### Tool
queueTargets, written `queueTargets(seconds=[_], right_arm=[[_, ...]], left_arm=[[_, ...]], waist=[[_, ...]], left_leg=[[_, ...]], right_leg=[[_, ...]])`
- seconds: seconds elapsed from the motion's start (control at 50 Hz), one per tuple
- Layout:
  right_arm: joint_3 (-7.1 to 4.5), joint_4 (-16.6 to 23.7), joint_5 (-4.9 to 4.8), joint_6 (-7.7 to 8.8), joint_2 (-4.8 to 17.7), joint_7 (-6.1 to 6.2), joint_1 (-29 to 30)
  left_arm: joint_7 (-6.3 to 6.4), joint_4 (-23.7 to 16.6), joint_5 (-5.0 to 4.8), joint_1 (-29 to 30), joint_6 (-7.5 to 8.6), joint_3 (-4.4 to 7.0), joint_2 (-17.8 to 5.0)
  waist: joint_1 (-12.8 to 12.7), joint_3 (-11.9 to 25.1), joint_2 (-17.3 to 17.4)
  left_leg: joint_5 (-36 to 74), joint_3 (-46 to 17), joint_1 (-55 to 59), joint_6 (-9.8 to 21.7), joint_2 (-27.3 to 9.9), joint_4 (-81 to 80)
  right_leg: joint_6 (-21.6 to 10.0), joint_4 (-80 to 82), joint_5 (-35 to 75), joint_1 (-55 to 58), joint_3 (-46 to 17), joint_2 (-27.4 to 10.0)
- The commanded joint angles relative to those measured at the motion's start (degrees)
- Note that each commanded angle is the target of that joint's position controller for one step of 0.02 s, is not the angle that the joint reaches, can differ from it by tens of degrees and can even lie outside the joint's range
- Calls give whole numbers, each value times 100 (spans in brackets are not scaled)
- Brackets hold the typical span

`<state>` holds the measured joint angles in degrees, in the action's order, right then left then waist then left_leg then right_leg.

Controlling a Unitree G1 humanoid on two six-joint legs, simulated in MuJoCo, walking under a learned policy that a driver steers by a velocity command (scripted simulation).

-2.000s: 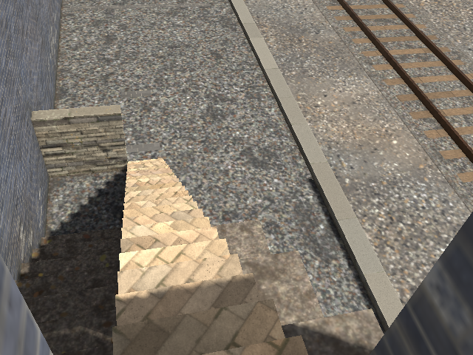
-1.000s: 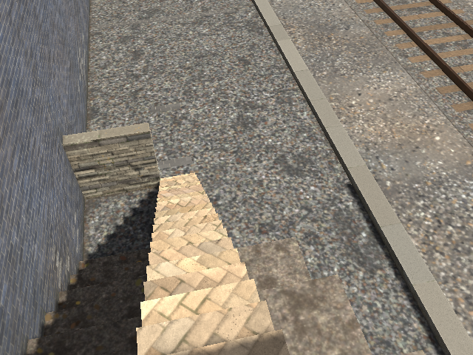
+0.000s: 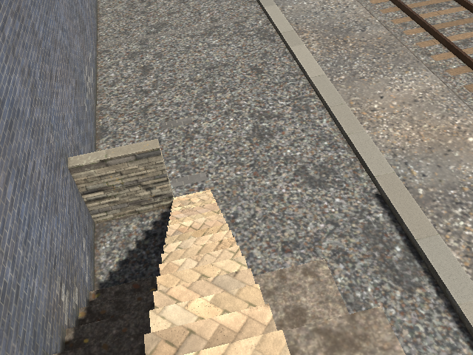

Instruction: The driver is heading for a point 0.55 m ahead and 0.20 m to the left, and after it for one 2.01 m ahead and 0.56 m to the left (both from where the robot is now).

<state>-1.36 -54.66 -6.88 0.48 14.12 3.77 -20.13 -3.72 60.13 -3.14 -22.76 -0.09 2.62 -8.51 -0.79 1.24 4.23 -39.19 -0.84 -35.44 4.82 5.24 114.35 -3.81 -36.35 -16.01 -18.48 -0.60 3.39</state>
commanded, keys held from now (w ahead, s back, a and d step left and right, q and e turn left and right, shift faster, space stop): w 0.22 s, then w+q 0.52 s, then q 0.26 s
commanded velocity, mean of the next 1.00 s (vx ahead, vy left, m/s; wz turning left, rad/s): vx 0.45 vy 0.00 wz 0.33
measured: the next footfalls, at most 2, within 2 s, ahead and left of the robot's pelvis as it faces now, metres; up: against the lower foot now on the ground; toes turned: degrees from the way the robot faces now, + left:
left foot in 0.62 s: +0.27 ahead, +0.21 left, -0.19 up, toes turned +7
right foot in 1.00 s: +0.56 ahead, +0.10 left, -0.39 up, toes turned +26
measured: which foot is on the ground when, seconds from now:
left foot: up 0.00-0.60, down 0.62-1.00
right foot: down 0.00-0.62, up 0.64-0.98, down 1.00-1.00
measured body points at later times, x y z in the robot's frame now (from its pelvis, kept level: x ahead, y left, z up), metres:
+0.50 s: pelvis +0.19 +0.03 -0.08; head +0.14 +0.05 +0.37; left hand +0.11 +0.22 -0.25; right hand +0.32 -0.25 -0.18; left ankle +0.30 +0.20 -0.77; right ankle +0.04 -0.08 -0.72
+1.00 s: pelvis +0.47 +0.17 -0.31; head +0.47 +0.16 +0.14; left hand +0.46 +0.51 -0.42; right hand +0.50 -0.06 -0.47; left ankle +0.25 +0.21 -0.87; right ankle +0.56 +0.10 -1.06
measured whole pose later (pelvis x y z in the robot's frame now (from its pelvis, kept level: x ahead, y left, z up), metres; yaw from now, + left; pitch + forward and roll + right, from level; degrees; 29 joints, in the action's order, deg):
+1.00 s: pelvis +0.47 +0.17 -0.31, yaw +24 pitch -1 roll +3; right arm 2.3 -55.5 -4.1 -1.6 9.4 3.3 -27.1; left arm -0.3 53.6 -5.2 -11.3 0.3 6.1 -21.8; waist 5.6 0.9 -3.2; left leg -39.5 -8.5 -12.8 5.5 15.0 80.4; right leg -0.1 -25.6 24.6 -15.9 -6.2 0.6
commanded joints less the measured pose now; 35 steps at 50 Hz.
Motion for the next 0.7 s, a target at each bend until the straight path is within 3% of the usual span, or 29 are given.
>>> queueTargets(seconds=[0.02, 0.04, 0.06, 0.08, 0.12, 0.14, 0.16, 0.18, 0.2, 0.22, 0.24, 0.26, 0.28, 0.3, 0.36, 0.38, 0.42, 0.46, 0.48, 0.52, 0.54, 0.56, 0.58, 0.6, 0.62, 0.64, 0.66, 0.68, 0.7], right_arm=[[-80, 651, 205, -241, 318, -167, 79], [-145, 335, 86, -409, 533, -173, -449], [-245, 142, 58, -447, 650, -141, -673], [-267, 137, 163, -448, 668, -99, -530], [-338, -27, 247, -465, 709, -37, -458], [-404, 84, 139, -441, 941, -68, 101], [-450, 149, 103, -397, 920, -61, 502], [-558, 67, 203, -411, 1043, -136, 597], [-574, 78, 199, -349, 970, -128, 533], [-583, 30, 165, -363, 895, -134, 488], [-166, 298, 1308, -188, 31, -350, 1415], [-504, 121, 173, -367, 566, -328, 953], [-505, 148, -64, -478, 643, -293, 1028], [-493, 305, -70, -515, 635, -276, 1191], [-591, 243, 10, -555, 783, -280, 1294], [-676, 170, 107, -588, 930, -256, 1098], [-704, 183, 24, -643, 768, -250, 1154], [-684, 198, 156, -651, 471, -288, 1039], [-721, 186, 85, -725, 409, -279, 963], [-746, 49, 125, -733, 453, -319, 613], [-778, -63, 155, -702, 462, -323, 286], [-850, -190, 295, -631, 488, -492, -316], [-907, -301, 99, -483, 645, -549, -1181], [-978, -553, -3, -355, 787, -639, -1863], [-944, -879, 77, -173, 853, -662, -2506], [-767, -806, 210, 57, 1213, -680, -1898], [-437, -797, 227, 196, 891, -667, -2026], [-362, -688, 342, 106, 631, -523, -2027], [-399, -492, 517, -33, 957, -382, -1728]], left_arm=[[61, -249, 126, 116, 125, -71, -915], [43, -46, 268, -123, 245, -155, -655], [79, -37, 201, -610, 332, -95, -688], [150, 43, 207, -891, 286, -103, -599], [199, 39, 256, -1171, 149, -15, -927], [202, -131, 89, -935, 119, -130, -605], [233, -152, 69, -1044, 115, -179, -481], [266, -98, 195, -1366, 130, -178, -512], [403, -75, 152, -1316, 169, -169, -481], [461, -34, 215, -1286, 176, -223, -329], [599, -225, 566, -417, 330, -218, -727], [566, -188, 61, -1110, 310, -178, -318], [594, -126, 15, -1132, 294, -228, -289], [634, -168, 19, -1115, 286, -282, -140], [718, -65, 160, -1244, 280, -213, -465], [696, -48, 329, -1302, 260, -264, -396], [689, -30, 299, -1125, 214, -321, -293], [720, 88, 219, -1234, 294, -396, -242], [764, 233, 191, -1322, 320, -402, -272], [729, 300, 119, -1069, 271, -467, -309], [644, 196, 43, -743, 205, -488, -386], [537, 77, 63, -152, 94, -448, -632], [371, -14, -158, 215, 19, -397, -1171], [287, -110, -409, 475, -32, -304, -1524], [393, -393, -430, 967, 50, -312, -1509], [685, -1004, -505, 992, 301, -228, -1289], [750, -1003, -342, 500, 418, -87, -1359], [603, -1247, -93, 904, 350, -128, -1181], [489, -1311, 33, 655, 203, -69, -1239]], waist=[[522, -1214, -619], [520, -1214, -822], [313, -950, -1042], [185, -580, -967], [146, -53, -937], [164, -353, -886], [7, -446, -1041], [-45, -578, -770], [-48, -634, -958], [-46, -656, -1052], [-2, -790, -936], [-262, -269, -758], [-308, -490, -791], [-318, -850, -967], [-431, -1153, -997], [-405, -1116, -1227], [-431, -1106, -1239], [-522, -1234, -756], [-559, -1331, -900], [-417, -1207, -798], [-246, -1006, -851], [128, -194, -770], [579, -144, -883], [882, -384, -784], [1259, -961, -598], [925, -1768, 2475], [518, -1458, 3146], [656, -1095, 1596], [331, -592, 635]], left_leg=[[1939, -326, -1186, -137, -648, -1530], [1949, -439, -669, -211, -590, -2483], [2434, -733, -741, -267, -681, -3435], [2828, -785, -667, -212, -683, -4088], [3605, -677, -663, 2, -659, -4314], [4289, -962, -1155, 9, -700, -5387], [4390, -914, -1350, 34, -576, -5681], [4811, -780, -1265, 30, -469, -6060], [5277, -916, -1011, -15, -510, -6789], [5477, -854, -847, -77, -571, -6984], [6241, -220, -201, -418, -681, -7018], [6199, -533, -154, -283, -853, -7325], [6004, -648, -375, -273, -822, -7232], [5740, -916, -437, -269, -717, -7394], [5684, -1291, -887, -34, -602, -7119], [5367, -1483, -1054, 82, -498, -7071], [5308, -1420, -934, 182, -614, -6757], [5339, -1404, -969, 207, -665, -6602], [5095, -1403, -1220, 232, -725, -6493], [5183, -1040, -346, 166, -770, -6650], [5186, -654, 634, 160, -803, -6694], [5328, -409, 2442, 169, -782, -6595], [5326, 237, 3740, 32, -426, -6732], [5524, 537, 4464, -31, -376, -7493], [5406, 121, 5259, 28, -589, -8529], [10024, -645, 4407, 140, -1084, -9883], [12248, -1078, 5029, 415, -1301, -8031], [10023, -958, 5129, 366, -1144, -7896], [8884, -1411, 4802, 603, -1317, -7812]], right_leg=[[-1261, 2034, 388, -1333, -2809, -1999], [-1085, 2154, 1162, -1752, -2212, -1740], [-1092, 1933, 1753, -1039, -2111, -1679], [-1047, 1839, 2395, -385, -2085, -1654], [-1026, 1869, 2496, 708, -2157, -1683], [-849, 1684, 1638, 1153, -1819, -1362], [-719, 1658, 1515, 1407, -1905, -1388], [-687, 1578, 1599, 1253, -1808, -1378], [-685, 1399, 1866, 1316, -1556, -1246], [-739, 1264, 1881, 1251, -1459, -1183], [-521, 1237, 686, 388, -882, -913], [-711, 1179, 572, 982, -1195, -1053], [-752, 1010, 406, 989, -1344, -1196], [-709, 840, 614, 746, -1214, -1177], [-687, 302, 266, 728, -1442, -1564], [-729, 56, 471, 870, -1510, -1514], [-501, -440, 779, 515, -1259, -1735], [-349, -697, 1022, 537, -1167, -1823], [-387, -911, 1080, 760, -1223, -1908], [-297, -1377, 1302, 304, -880, -1753], [-211, -1714, 1449, -267, -497, -1706], [-99, -2044, 1578, -820, -198, -1544], [-22, -2712, 2761, -1179, 63, -1503], [80, -3733, 2525, -1462, 459, -1341], [206, -5472, 1554, -2552, 721, -999], [522, -8401, -3397, -2904, 1520, 343], [629, -7974, -3921, -3999, 511, 234], [548, -6873, -3247, -4444, 432, -111], [510, -6515, -2568, -4247, 493, -391]])
Keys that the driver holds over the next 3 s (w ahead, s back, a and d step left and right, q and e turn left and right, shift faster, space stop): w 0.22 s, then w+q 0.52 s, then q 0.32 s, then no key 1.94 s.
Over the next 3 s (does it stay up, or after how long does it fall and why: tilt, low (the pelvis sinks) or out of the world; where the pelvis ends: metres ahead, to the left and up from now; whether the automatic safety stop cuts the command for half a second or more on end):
stays up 0.97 0.32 -0.76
